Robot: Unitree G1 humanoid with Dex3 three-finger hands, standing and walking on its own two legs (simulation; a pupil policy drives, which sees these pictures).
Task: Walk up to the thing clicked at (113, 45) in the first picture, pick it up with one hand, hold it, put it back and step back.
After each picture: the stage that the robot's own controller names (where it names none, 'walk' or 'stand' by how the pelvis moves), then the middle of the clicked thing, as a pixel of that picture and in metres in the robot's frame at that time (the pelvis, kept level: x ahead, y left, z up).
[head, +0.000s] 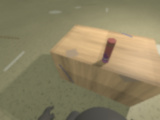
stand; (108, 51) +0.60 -0.12 +0.01
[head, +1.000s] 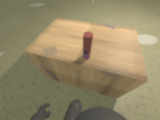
rise first; (87, 47) +0.55 +0.10 +0.04
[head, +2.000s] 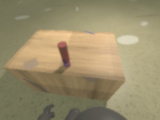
stand; (65, 56) +0.48 +0.26 +0.02
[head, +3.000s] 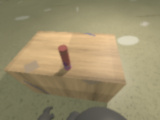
stand; (65, 58) +0.47 +0.25 +0.00
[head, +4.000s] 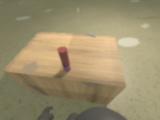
stand; (65, 60) +0.45 +0.25 +0.00
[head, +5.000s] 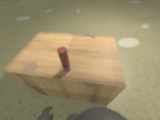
stand; (64, 60) +0.45 +0.25 +0.00
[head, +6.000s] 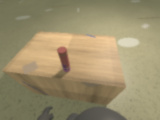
stand; (64, 60) +0.45 +0.25 +0.00
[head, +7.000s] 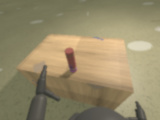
rise first; (71, 61) +0.46 +0.23 +0.01
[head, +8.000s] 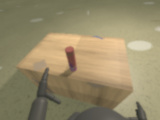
go down; (71, 60) +0.46 +0.23 +0.01
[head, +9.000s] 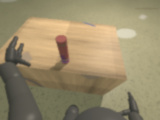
go down; (63, 51) +0.49 +0.21 +0.03
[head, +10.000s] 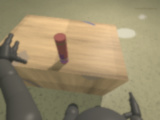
go down; (62, 50) +0.47 +0.21 +0.06
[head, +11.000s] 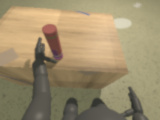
close in; (55, 45) +0.47 +0.22 +0.09
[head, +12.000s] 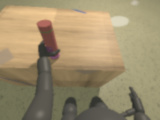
lift; (50, 42) +0.49 +0.23 +0.10
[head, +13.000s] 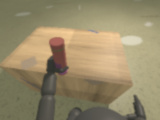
lift; (60, 59) +0.34 +0.21 +0.16
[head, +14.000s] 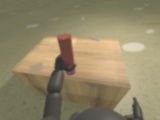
hold; (67, 56) +0.34 +0.17 +0.21
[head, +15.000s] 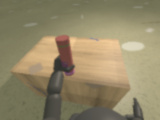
hold; (66, 57) +0.34 +0.18 +0.19
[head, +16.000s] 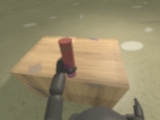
crouch; (68, 59) +0.34 +0.16 +0.18
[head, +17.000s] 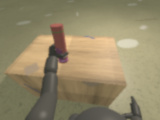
crouch; (60, 45) +0.43 +0.21 +0.21
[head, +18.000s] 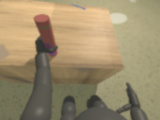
lower; (48, 39) +0.51 +0.23 +0.09
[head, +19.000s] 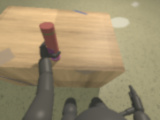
lower; (52, 44) +0.48 +0.23 +0.09
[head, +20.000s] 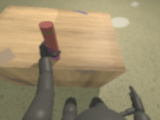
lower; (52, 43) +0.48 +0.23 +0.10
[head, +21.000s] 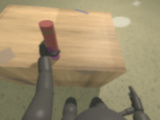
lower; (51, 43) +0.49 +0.23 +0.09
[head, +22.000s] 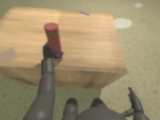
loosen; (55, 45) +0.48 +0.22 +0.09
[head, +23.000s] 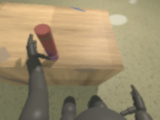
withdraw; (49, 46) +0.46 +0.23 +0.09
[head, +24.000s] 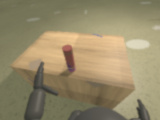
sink last; (69, 60) +0.44 +0.22 +0.05
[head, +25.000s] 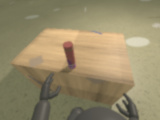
stand; (70, 56) +0.46 +0.22 +0.05
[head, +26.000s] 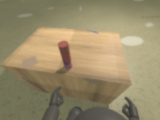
stand; (66, 56) +0.45 +0.22 +0.06
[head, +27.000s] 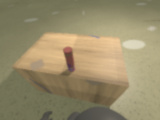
stand; (70, 60) +0.47 +0.22 +0.01
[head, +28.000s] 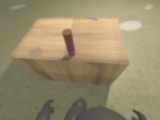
walk; (69, 44) +0.56 +0.23 +0.02
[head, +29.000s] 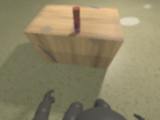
walk; (76, 21) +0.86 +0.21 +0.03
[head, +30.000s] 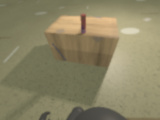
stand; (83, 24) +1.14 +0.23 +0.02
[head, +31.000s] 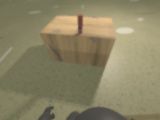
stand; (80, 24) +1.13 +0.22 +0.00
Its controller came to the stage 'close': yes
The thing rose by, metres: 0.21
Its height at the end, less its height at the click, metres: +0.00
